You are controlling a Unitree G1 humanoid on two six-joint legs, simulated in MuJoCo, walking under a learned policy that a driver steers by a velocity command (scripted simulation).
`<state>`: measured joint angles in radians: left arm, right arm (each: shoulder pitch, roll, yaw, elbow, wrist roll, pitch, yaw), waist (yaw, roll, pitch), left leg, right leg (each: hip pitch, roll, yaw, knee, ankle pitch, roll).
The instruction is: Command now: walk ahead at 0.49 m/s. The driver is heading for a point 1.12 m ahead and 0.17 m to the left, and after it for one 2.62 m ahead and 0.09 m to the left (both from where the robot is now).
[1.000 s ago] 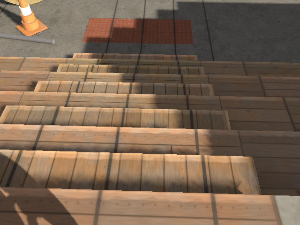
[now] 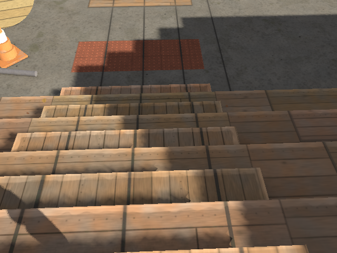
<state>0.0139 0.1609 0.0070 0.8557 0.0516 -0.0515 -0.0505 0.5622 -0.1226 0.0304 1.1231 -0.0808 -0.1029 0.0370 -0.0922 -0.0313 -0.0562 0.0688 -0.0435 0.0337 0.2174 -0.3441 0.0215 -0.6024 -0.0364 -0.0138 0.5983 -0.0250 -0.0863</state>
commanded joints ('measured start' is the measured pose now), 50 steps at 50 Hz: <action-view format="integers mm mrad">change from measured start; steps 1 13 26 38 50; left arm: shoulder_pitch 222 287 413 319 384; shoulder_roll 150 65 72 85 56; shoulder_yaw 58 7 40 47 46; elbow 36 146 117 133 190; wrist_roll -7 -2 -67 -67 -55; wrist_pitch -30 -93 7 37 60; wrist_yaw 8 23 5 -14 -17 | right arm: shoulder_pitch -129 -123 -327 -301 -292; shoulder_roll -182 -73 -132 -130 -113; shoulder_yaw -37 -39 -37 -57 -75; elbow -82 -150 -181 -139 -92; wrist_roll -12 26 117 97 82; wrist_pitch -8 42 0 41 63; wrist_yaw -5 28 68 59 57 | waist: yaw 201 7 191 117 100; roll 77 14 61 43 29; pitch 7 13 -27 35 87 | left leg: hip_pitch -274 -479 -435 -289 -211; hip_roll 224 163 150 83 60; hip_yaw -6 -21 -92 -17 5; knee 210 766 342 269 169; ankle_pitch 904 212 629 390 281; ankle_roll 136 -34 47 -2 -3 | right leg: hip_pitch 377 108 400 356 348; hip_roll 50 -65 8 37 43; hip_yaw -31 9 12 -6 5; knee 134 -293 36 -135 -259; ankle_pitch -6 560 132 -12 -105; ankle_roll -40 -145 61 74 61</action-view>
